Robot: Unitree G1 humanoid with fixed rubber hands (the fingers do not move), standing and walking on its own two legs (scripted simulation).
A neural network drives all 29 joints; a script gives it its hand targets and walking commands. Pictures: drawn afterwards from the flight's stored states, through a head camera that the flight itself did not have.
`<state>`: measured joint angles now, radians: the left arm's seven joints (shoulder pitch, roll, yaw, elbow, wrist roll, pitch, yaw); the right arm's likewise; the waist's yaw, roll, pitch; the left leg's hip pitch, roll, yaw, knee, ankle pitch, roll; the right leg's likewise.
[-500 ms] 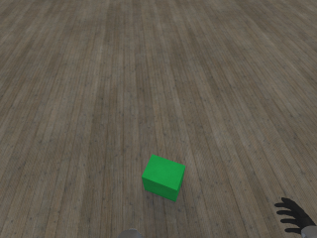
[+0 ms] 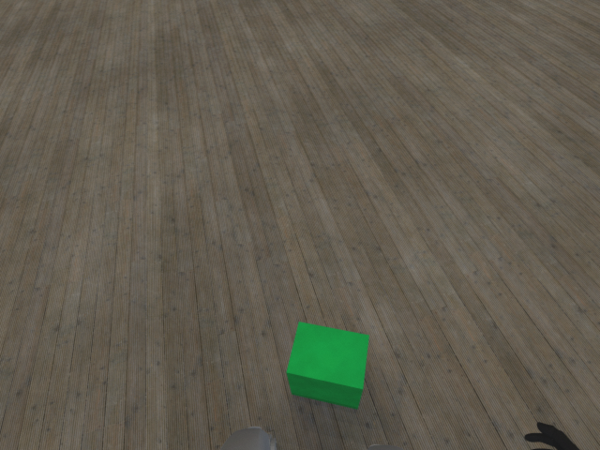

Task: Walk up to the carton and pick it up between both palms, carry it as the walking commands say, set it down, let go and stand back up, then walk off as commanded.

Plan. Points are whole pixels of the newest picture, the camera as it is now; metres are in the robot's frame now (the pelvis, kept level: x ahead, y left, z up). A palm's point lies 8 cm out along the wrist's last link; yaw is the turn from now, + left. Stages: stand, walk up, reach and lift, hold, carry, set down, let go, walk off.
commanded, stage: walk up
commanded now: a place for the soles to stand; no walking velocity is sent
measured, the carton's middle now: (328, 366) +0.44 -0.03 -0.64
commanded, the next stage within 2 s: reach and lift in 1.88 s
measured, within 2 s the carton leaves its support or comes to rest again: neither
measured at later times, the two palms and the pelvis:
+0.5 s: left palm (62, 405) +0.21 +0.37 -0.09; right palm out of the picture +0.10 -0.29 -0.07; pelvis +0.04 +0.06 -0.01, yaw -10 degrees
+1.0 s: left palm (86, 379) +0.24 +0.34 -0.07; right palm out of the picture +0.06 -0.29 -0.08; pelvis +0.03 +0.06 +0.01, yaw -16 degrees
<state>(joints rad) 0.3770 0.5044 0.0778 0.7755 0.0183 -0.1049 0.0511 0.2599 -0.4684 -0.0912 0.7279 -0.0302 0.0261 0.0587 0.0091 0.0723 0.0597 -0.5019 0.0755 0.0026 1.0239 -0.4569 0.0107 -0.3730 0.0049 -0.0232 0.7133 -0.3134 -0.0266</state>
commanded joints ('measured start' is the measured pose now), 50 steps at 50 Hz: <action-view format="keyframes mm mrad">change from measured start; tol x16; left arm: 1 -16 215 39 -55 5 4 -6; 50 -311 151 -36 128 -8 60 -39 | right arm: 1 47 -132 -37 -24 15 -22 -14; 50 -235 -148 11 207 36 -36 -42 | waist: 1 -20 -242 -23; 4 -65 -194 -70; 6 -47 144 -70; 12 0 165 -29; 17 -2 -163 -81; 25 4 33 -77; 50 -27 -140 -93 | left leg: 1 93 -14 39 -131 18 3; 4 292 -74 58 -331 127 34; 7 177 364 -552 -667 35 243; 13 103 204 -179 -486 249 172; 18 67 -5 25 -190 -21 14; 24 242 270 -212 -497 423 190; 29 164 82 11 -411 201 35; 50 345 55 20 -516 111 44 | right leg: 1 -73 -186 233 -207 301 -186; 5 -206 -67 138 136 152 -71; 8 -200 17 147 411 -278 13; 15 104 38 -17 -63 -51 -27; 17 84 -168 398 -174 67 -132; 21 -82 -74 193 2 260 -70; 25 19 -20 53 71 34 -11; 29 72 -97 226 -88 269 -81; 50 -7 -110 325 -241 220 -66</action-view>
